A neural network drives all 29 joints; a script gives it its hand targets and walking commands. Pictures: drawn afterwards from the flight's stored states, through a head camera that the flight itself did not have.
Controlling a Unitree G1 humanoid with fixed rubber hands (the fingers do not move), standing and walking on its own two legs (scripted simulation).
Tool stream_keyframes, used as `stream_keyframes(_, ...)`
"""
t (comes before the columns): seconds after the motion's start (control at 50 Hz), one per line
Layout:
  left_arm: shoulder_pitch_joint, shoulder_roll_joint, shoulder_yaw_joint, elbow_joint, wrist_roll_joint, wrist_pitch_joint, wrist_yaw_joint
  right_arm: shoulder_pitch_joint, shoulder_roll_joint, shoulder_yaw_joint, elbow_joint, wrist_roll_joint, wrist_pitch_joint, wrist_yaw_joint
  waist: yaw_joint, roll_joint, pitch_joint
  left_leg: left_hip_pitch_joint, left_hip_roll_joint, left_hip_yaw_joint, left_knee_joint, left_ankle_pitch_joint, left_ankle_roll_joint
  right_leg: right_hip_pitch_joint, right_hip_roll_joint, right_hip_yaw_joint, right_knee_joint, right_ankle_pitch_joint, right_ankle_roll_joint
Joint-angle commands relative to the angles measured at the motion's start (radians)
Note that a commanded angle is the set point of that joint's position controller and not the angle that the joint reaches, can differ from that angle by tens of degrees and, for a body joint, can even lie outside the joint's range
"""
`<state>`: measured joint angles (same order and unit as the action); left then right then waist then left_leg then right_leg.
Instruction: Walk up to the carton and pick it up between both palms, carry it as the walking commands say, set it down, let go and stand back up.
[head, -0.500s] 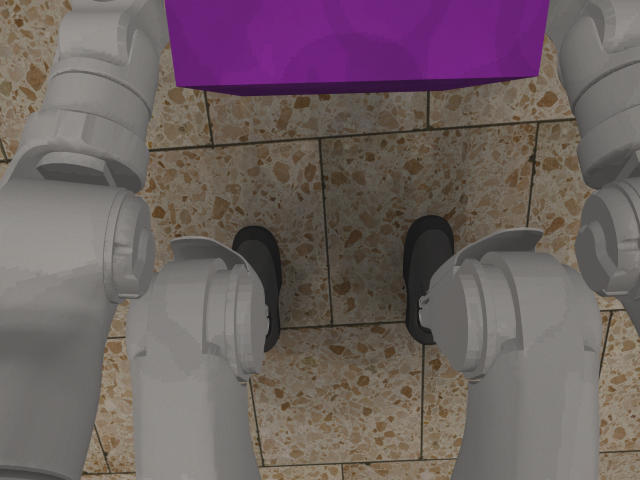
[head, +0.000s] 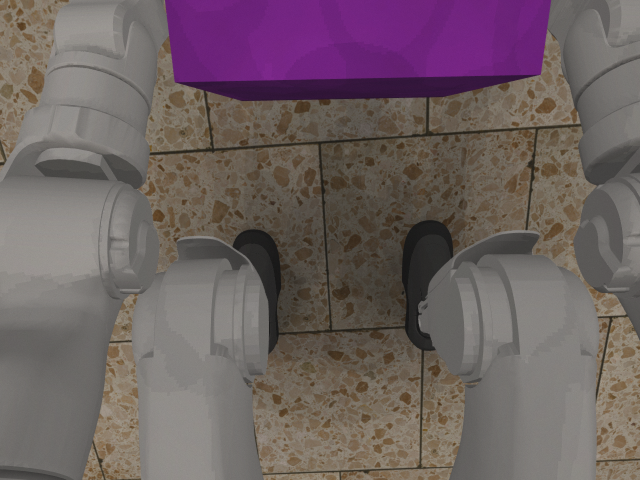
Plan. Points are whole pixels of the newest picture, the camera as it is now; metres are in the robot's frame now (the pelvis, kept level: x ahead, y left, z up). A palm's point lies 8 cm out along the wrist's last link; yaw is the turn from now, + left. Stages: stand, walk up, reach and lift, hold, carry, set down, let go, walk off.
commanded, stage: reach and lift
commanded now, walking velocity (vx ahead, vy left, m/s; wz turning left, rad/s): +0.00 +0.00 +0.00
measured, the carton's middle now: out of the picture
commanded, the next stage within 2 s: none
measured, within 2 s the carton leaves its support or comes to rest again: leaves its support in 0.36 s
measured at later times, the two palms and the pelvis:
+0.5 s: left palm out of the picture +0.56 +0.18 -0.16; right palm out of the picture +0.56 -0.18 -0.15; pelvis +0.00 +0.00 +0.01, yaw +0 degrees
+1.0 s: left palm out of the picture +0.56 +0.18 -0.10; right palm out of the picture +0.56 -0.18 -0.10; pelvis -0.01 +0.00 +0.05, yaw +0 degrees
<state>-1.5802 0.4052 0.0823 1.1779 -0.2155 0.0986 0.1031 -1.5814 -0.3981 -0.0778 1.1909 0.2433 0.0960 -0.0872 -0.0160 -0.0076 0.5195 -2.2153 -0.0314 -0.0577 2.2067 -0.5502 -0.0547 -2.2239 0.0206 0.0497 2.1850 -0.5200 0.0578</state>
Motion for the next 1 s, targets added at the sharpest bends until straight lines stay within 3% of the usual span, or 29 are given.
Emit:
stream_keyframes(0.0,-0.525,-0.872,-0.205,-0.28,-0.02,0.021,-0.266,-0.488,0.867,0.186,-0.26,0.007,0.025,0.254,-0.009,0.034,-1.362,0.489,-0.042,0.152,-0.154,0.231,0.025,0.54,0.053,-0.141,-0.117,0.251,-0.039)
stream_keyframes(0.04,-0.498,-0.878,-0.197,-0.275,-0.004,0.029,-0.267,-0.508,0.873,0.196,-0.275,0.019,0.025,0.267,0.034,0.056,-1.353,0.504,-0.044,0.155,-0.148,0.254,0.028,0.511,0.051,-0.138,-0.108,0.254,-0.042)
stream_keyframes(0.08,-0.53,-0.899,-0.213,-0.307,-0.04,0.034,-0.27,-0.557,0.859,0.216,-0.352,0.028,0.022,0.264,-0.006,0.03,-1.421,0.537,-0.046,0.144,-0.133,0.272,0.03,0.549,0.048,-0.141,-0.111,0.264,-0.044)
stream_keyframes(0.12,-0.53,-0.877,-0.194,-0.293,-0.017,0.039,-0.27,-0.546,0.884,0.215,-0.343,0.021,0.033,0.267,0.023,0.001,-1.412,0.517,-0.048,0.153,-0.146,0.241,0.037,0.551,0.054,-0.147,-0.119,0.238,-0.036)
stream_keyframes(0.22,-0.574,-0.927,-0.26,-0.38,-0.063,0.048,-0.261,-0.575,0.895,0.232,-0.41,0.047,0.039,0.261,-0.018,0.044,-1.676,0.671,-0.057,0.158,-0.137,0.328,0.028,0.661,0.054,-0.164,-0.107,0.317,-0.04)
stream_keyframes(0.26,-0.599,-0.93,-0.277,-0.437,-0.08,0.045,-0.254,-0.578,0.906,0.255,-0.463,0.043,0.047,0.252,-0.035,0.011,-1.752,0.688,-0.062,0.154,-0.141,0.337,0.032,0.705,0.061,-0.171,-0.109,0.341,-0.032)
stream_keyframes(0.28,-0.631,-0.933,-0.285,-0.492,-0.087,0.045,-0.248,-0.606,0.933,0.27,-0.502,0.063,0.047,0.254,-0.001,0.036,-1.846,0.755,-0.064,0.159,-0.135,0.384,0.03,0.731,0.06,-0.163,-0.106,0.37,-0.039)
stream_keyframes(0.32,-0.65,-0.948,-0.298,-0.521,-0.098,0.046,-0.242,-0.6,0.94,0.267,-0.521,0.057,0.055,0.251,-0.032,0.031,-1.884,0.758,-0.07,0.156,-0.151,0.393,0.032,0.755,0.068,-0.172,-0.117,0.394,-0.037)
stream_keyframes(0.36,-0.644,-0.94,-0.29,-0.515,-0.088,0.057,-0.24,-0.612,0.959,0.28,-0.526,0.056,0.065,0.252,0.008,0.025,-1.871,0.73,-0.065,0.166,-0.166,0.359,0.034,0.733,0.065,-0.167,-0.126,0.361,-0.037)
stream_keyframes(0.38,-0.673,-0.925,-0.292,-0.542,-0.102,0.051,-0.241,-0.616,0.956,0.27,-0.537,0.046,0.074,0.246,-0.029,0.003,-1.893,0.717,-0.064,0.169,-0.158,0.336,0.037,0.775,0.063,-0.166,-0.143,0.355,-0.033)
stream_keyframes(0.42,-0.685,-0.943,-0.289,-0.568,-0.095,0.063,-0.237,-0.678,0.966,0.275,-0.614,0.069,0.07,0.244,-0.004,0.032,-1.992,0.776,-0.073,0.174,-0.169,0.378,0.039,0.809,0.072,-0.166,-0.142,0.393,-0.034)
stream_keyframes(0.44,-0.655,-0.965,-0.284,-0.514,-0.084,0.073,-0.239,-0.666,0.948,0.278,-0.589,0.05,0.077,0.241,-0.018,0.022,-1.957,0.764,-0.073,0.174,-0.173,0.341,0.04,0.787,0.071,-0.174,-0.152,0.341,-0.035)
stream_keyframes(0.46,-0.677,-0.958,-0.295,-0.563,-0.087,0.077,-0.239,-0.64,0.969,0.263,-0.568,0.043,0.09,0.244,-0.029,0.007,-1.943,0.774,-0.07,0.157,-0.199,0.327,0.041,0.771,0.068,-0.182,-0.161,0.329,-0.031)
stream_keyframes(0.5,-0.686,-0.952,-0.276,-0.528,-0.066,0.083,-0.249,-0.566,0.99,0.218,-0.464,0.01,0.115,0.264,-0.033,0.035,-1.859,0.728,-0.067,0.165,-0.211,0.27,0.035,0.721,0.068,-0.178,-0.176,0.282,-0.034)
stream_keyframes(0.6,-0.666,-1.004,-0.259,-0.534,-0.048,0.115,-0.261,-0.602,1.002,0.238,-0.522,0.002,0.135,0.283,-0.02,0.046,-1.957,0.782,-0.071,0.171,-0.232,0.294,0.033,0.754,0.067,-0.184,-0.203,0.28,-0.037)
stream_keyframes(0.64,-0.64,-1.042,-0.247,-0.525,-0.042,0.134,-0.274,-0.57,1.026,0.227,-0.516,-0.024,0.153,0.29,-0.047,0.028,-1.94,0.759,-0.075,0.169,-0.247,0.274,0.035,0.755,0.069,-0.191,-0.22,0.269,-0.035)
stream_keyframes(0.68,-0.632,-1.043,-0.234,-0.508,-0.019,0.142,-0.284,-0.57,1.031,0.201,-0.517,-0.041,0.162,0.303,-0.042,0.042,-1.889,0.722,-0.08,0.177,-0.254,0.233,0.038,0.712,0.073,-0.179,-0.238,0.231,-0.04)
stream_keyframes(0.7,-0.606,-1.031,-0.208,-0.519,0.005,0.147,-0.287,-0.581,1.054,0.217,-0.532,-0.035,0.168,0.308,0.0,0.033,-1.91,0.757,-0.075,0.167,-0.268,0.272,0.044,0.698,0.072,-0.188,-0.223,0.247,-0.036)
stream_keyframes(0.72,-0.604,-1.059,-0.218,-0.52,-0.005,0.159,-0.292,-0.587,1.022,0.213,-0.559,-0.041,0.166,0.31,-0.022,0.038,-1.928,0.755,-0.08,0.173,-0.269,0.289,0.038,0.737,0.073,-0.185,-0.235,0.268,-0.04)
stream_keyframes(0.78,-0.628,-1.038,-0.222,-0.575,0.005,0.166,-0.299,-0.598,1.076,0.23,-0.579,-0.026,0.184,0.316,0.003,0.026,-1.992,0.752,-0.078,0.182,-0.279,0.266,0.043,0.756,0.076,-0.179,-0.25,0.265,-0.033)
stream_keyframes(0.8,-0.67,-1.048,-0.24,-0.611,-0.009,0.171,-0.302,-0.614,1.05,0.239,-0.609,-0.033,0.187,0.315,-0.013,0.02,-2.048,0.782,-0.084,0.175,-0.278,0.287,0.039,0.798,0.077,-0.177,-0.247,0.286,-0.038)
stream_keyframes(0.82,-0.616,-1.036,-0.226,-0.594,0.008,0.177,-0.299,-0.585,1.06,0.245,-0.601,-0.028,0.196,0.316,0.012,0.023,-2.057,0.781,-0.083,0.18,-0.282,0.306,0.037,0.797,0.08,-0.18,-0.242,0.304,-0.031)
stream_keyframes(0.86,-0.635,-1.05,-0.239,-0.606,0.005,0.189,-0.298,-0.593,1.076,0.245,-0.592,-0.032,0.204,0.317,0.004,0.015,-2.065,0.805,-0.081,0.17,-0.299,0.293,0.039,0.79,0.078,-0.183,-0.258,0.282,-0.035)
stream_keyframes(0.88,-0.702,-1.029,-0.26,-0.68,-0.02,0.183,-0.301,-0.611,1.083,0.254,-0.639,-0.035,0.209,0.313,-0.022,-0.001,-2.133,0.807,-0.087,0.176,-0.289,0.303,0.038,0.851,0.084,-0.181,-0.262,0.311,-0.037)
stream_keyframes(0.9,-0.669,-1.02,-0.243,-0.672,-0.005,0.192,-0.3,-0.638,1.067,0.278,-0.669,-0.023,0.214,0.313,0.012,-0.014,-2.193,0.833,-0.087,0.183,-0.288,0.318,0.037,0.892,0.082,-0.179,-0.258,0.321,-0.03)
stream_keyframes(0.92,-0.665,-1.032,-0.255,-0.655,-0.006,0.199,-0.304,-0.639,1.084,0.277,-0.681,-0.014,0.211,0.306,0.015,0.001,-2.172,0.834,-0.089,0.18,-0.297,0.318,0.043,0.875,0.085,-0.175,-0.265,0.318,-0.033)
stream_keyframes(0.94,-0.624,-1.067,-0.262,-0.642,-0.01,0.205,-0.307,-0.61,1.086,0.281,-0.655,-0.019,0.216,0.306,0.012,0.015,-2.179,0.807,-0.091,0.187,-0.295,0.325,0.035,0.909,0.081,-0.17,-0.265,0.348,-0.035)
stream_keyframes(0.96,-0.661,-1.082,-0.283,-0.656,-0.031,0.206,-0.31,-0.602,1.08,0.264,-0.649,-0.044,0.223,0.305,-0.046,0.005,-2.192,0.824,-0.093,0.172,-0.3,0.304,0.035,0.899,0.083,-0.182,-0.271,0.328,-0.037)
stream_keyframes(0.98,-0.656,-1.071,-0.283,-0.692,-0.019,0.21,-0.311,-0.586,1.076,0.269,-0.682,-0.038,0.223,0.306,-0.024,0.036,-2.233,0.867,-0.089,0.18,-0.307,0.331,0.029,0.922,0.087,-0.179,-0.282,0.352,-0.039)
